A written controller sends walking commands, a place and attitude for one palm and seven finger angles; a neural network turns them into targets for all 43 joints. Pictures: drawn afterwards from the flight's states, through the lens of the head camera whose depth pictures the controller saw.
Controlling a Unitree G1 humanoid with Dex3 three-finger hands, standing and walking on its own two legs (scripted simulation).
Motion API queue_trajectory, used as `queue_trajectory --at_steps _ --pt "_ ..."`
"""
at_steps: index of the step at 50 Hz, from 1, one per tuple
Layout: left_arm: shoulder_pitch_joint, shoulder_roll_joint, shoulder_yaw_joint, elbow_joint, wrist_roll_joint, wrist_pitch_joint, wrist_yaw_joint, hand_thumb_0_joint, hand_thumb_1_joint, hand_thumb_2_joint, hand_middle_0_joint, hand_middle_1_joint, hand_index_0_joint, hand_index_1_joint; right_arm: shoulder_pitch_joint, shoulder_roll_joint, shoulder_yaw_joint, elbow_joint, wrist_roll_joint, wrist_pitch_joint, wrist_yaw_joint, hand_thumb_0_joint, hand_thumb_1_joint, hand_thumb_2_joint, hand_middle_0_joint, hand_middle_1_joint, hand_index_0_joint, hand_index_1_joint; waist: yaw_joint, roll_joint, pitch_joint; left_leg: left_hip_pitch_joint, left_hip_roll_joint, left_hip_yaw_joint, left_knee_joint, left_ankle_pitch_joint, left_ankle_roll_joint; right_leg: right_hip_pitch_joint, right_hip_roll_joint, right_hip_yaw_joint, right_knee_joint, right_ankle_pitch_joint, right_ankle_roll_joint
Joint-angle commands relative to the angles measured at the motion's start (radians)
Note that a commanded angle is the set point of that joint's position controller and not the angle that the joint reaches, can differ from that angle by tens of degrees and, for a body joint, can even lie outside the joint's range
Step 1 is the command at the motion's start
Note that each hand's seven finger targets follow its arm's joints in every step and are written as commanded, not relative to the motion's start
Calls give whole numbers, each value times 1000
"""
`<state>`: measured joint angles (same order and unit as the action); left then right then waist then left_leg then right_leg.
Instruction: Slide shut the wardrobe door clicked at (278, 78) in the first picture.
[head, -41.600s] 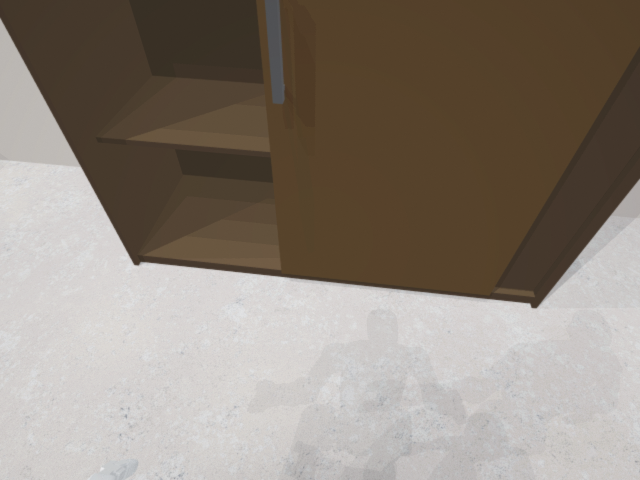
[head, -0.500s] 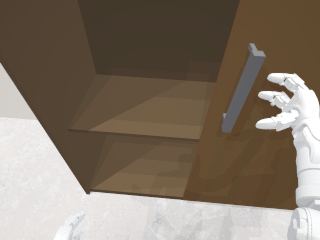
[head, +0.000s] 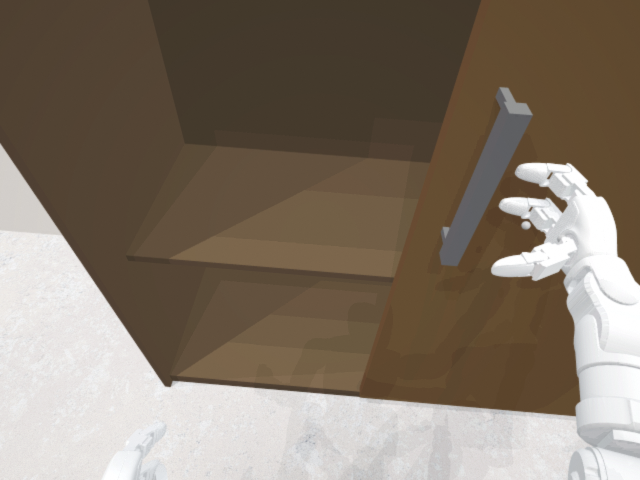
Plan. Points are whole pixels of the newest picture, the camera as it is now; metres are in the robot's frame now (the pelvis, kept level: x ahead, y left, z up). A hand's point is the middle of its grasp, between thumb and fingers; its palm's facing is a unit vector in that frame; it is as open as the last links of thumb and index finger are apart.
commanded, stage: move the hooked fingers beside the handle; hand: right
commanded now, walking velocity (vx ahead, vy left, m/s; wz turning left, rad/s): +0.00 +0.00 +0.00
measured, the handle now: (473, 187) +0.46 -0.15 +0.15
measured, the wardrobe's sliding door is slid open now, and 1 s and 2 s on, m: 0.59 0.59 0.59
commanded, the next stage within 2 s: feel for the door with the fingertips in 0.88 s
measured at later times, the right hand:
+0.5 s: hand (530, 214) +0.40 -0.20 +0.17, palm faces +0.00 +1.00 -0.01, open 14.0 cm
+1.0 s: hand (522, 217) +0.41 -0.20 +0.16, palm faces +0.01 +1.00 -0.02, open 14.0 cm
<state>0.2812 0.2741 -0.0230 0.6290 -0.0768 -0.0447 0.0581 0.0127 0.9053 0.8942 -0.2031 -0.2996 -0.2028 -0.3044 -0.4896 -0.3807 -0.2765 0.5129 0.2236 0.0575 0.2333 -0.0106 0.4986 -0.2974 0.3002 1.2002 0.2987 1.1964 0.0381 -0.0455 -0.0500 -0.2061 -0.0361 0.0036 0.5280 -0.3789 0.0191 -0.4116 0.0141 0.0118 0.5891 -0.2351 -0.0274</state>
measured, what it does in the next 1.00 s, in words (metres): stands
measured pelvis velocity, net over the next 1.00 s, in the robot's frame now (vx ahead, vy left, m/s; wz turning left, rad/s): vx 0.00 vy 0.01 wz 0.00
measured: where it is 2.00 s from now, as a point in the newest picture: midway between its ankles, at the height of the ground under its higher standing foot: outside the picture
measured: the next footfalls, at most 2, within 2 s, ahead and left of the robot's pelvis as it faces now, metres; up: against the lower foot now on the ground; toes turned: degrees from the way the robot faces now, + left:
none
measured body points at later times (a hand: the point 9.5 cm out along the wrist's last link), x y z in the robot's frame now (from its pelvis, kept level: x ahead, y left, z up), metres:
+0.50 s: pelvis +0.00 +0.01 +0.00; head +0.00 +0.02 +0.45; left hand +0.11 +0.28 -0.11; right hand +0.40 -0.26 +0.17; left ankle -0.07 +0.11 -0.73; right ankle +0.04 -0.10 -0.73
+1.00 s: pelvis +0.00 +0.01 +0.00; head +0.02 +0.01 +0.45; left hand +0.11 +0.27 -0.11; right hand +0.40 -0.25 +0.16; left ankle -0.07 +0.11 -0.73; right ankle +0.04 -0.10 -0.73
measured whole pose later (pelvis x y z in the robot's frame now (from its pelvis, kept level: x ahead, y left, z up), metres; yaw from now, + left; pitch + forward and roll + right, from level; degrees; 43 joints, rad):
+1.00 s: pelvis +0.00 +0.01 +0.00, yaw +0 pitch +4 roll +1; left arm 0.28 0.28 -0.02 0.64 -0.07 -0.05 0.06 0.01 0.91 0.89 -0.20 -0.30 -0.20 -0.30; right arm -0.55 -0.39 -0.31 0.59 0.22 0.01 0.25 -0.01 0.50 -0.30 0.30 1.20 0.30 1.20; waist 0.05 -0.04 -0.04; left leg -0.23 -0.04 0.01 0.55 -0.38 0.03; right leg -0.43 0.01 0.02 0.60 -0.24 -0.02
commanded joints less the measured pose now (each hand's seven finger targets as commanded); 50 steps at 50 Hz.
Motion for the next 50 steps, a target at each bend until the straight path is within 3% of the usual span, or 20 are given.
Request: queue_trajectory --at_steps 1,4,7,10,12,15,18,21,24,25,31,34,36,39,42,44,46,47,48,50 --pt "-64 140 49 -120 4 -59 12 0 900 900 -200 -300 -200 -300 -489 -295 -119 -307 30 -124 -9 0 500 -300 300 1200 300 1200 13 -8 -345 -139 -5 13 -75 398 6 437 -17 40 -16 315 -31" --pt "-58 142 40 -94 0 -43 17 0 900 900 -200 -300 -200 -300 -452 -298 -113 -113 15 -61 -6 0 500 -300 300 1200 300 1200 14 11 -191 -168 2 18 -91 324 4 322 -12 30 -36 198 -27" --pt "-45 152 41 -99 -4 -26 16 0 900 900 -200 -300 -200 -300 -443 -301 -96 7 -1 -15 9 0 500 -300 300 1200 300 1200 15 33 -150 -172 11 10 -98 315 1 258 -5 18 -33 155 -30" --pt "-44 145 49 -127 -4 -31 10 0 900 900 -200 -300 -200 -300 -485 -271 -61 -72 10 -48 39 0 500 -300 300 1200 300 1200 19 2 -254 -138 12 4 -84 383 7 316 -1 20 -7 225 -35" --pt "-45 149 52 -133 -3 -34 11 0 900 900 -200 -300 -200 -300 -515 -300 -76 -139 22 -92 58 0 500 -300 300 1200 300 1200 21 -19 -323 -120 6 0 -73 427 6 357 -1 22 1 270 -36" --pt "-45 143 52 -128 -3 -47 14 0 900 900 -200 -300 -200 -300 -561 -304 -81 -219 44 -150 69 0 500 -300 300 1200 300 1200 30 -19 -369 -107 3 0 -69 446 5 400 -4 26 9 302 -38" --pt "-42 145 52 -113 -5 -58 11 0 900 900 -200 -300 -200 -300 -513 -316 -112 -178 44 -142 62 0 500 -300 300 1200 300 1200 19 -42 -322 -142 -1 7 -75 415 4 398 -5 29 0 278 -36" --pt "-37 152 50 -104 -10 -50 9 0 900 900 -200 -300 -200 -300 -426 -300 -107 -47 32 -83 54 0 500 -300 300 1200 300 1200 12 21 -223 -155 4 10 -83 387 -1 308 -4 19 -13 217 -36" --pt "-31 158 52 -110 -11 -36 6 0 900 900 -200 -300 -200 -300 -437 -286 -79 11 17 -40 53 0 500 -300 300 1200 300 1200 17 24 -181 -185 7 13 -85 339 -1 264 -3 22 -18 172 -34" --pt "-29 157 52 -113 -9 -36 6 0 900 900 -200 -300 -200 -300 -451 -295 -88 -11 19 -47 47 0 500 -300 300 1200 300 1200 14 52 -200 -156 10 9 -86 363 0 262 -1 18 -10 187 -38" --pt "-41 146 57 -134 1 -54 7 0 900 900 -200 -300 -200 -300 -535 -357 -136 -264 23 -167 35 0 500 -300 300 1200 300 1200 14 -44 -380 -122 -4 2 -61 436 5 420 -9 31 7 318 -38" --pt "-47 141 50 -116 -3 -62 10 0 900 900 -200 -300 -200 -300 -518 -295 -93 -206 32 -155 42 0 500 -300 300 1200 300 1200 25 -48 -316 -153 -5 10 -68 396 5 410 -11 34 -3 283 -34" --pt "-34 153 53 -98 -7 -58 13 0 900 900 -200 -300 -200 -300 -473 -317 -122 -77 29 -106 43 0 500 -300 300 1200 300 1200 23 25 -245 -167 -1 10 -80 378 0 344 -12 27 -9 231 -36" --pt "-26 157 51 -100 -10 -43 9 0 900 900 -200 -300 -200 -300 -451 -268 -70 43 15 -30 50 0 500 -300 300 1200 300 1200 22 28 -178 -200 7 14 -84 334 -1 276 -6 24 -16 174 -33" --pt "-28 153 52 -121 -9 -34 3 0 900 900 -200 -300 -200 -300 -482 -249 -42 -3 4 -33 41 0 500 -300 300 1200 300 1200 21 13 -226 -184 9 12 -73 364 2 293 -3 22 -4 208 -34" --pt "-33 147 58 -130 -5 -42 3 0 900 900 -200 -300 -200 -300 -571 -246 -34 -124 8 -84 32 0 500 -300 300 1200 300 1200 31 -10 -295 -187 3 12 -66 370 6 361 -7 35 6 249 -35" --pt "-31 151 61 -128 2 -51 5 0 900 900 -200 -300 -200 -300 -593 -337 -118 -213 17 -141 15 0 500 -300 300 1200 300 1200 21 -10 -382 -148 -2 5 -60 403 6 408 -11 39 14 293 -37" --pt "-34 148 56 -127 5 -56 6 0 900 900 -200 -300 -200 -300 -612 -335 -114 -252 21 -164 12 0 500 -300 300 1200 300 1200 22 -32 -402 -138 -3 7 -53 412 7 431 -10 43 10 311 -35" --pt "-33 147 58 -122 6 -60 8 0 900 900 -200 -300 -200 -300 -591 -365 -158 -255 24 -176 7 0 500 -300 300 1200 300 1200 14 -31 -420 -129 -4 6 -52 424 8 450 -11 43 12 328 -34" --pt "-37 143 52 -115 7 -60 8 0 900 900 -200 -300 -200 -300 -535 -337 -135 -234 22 -170 8 0 500 -300 300 1200 300 1200 7 -27 -392 -109 0 9 -50 441 9 429 -11 37 7 341 -35"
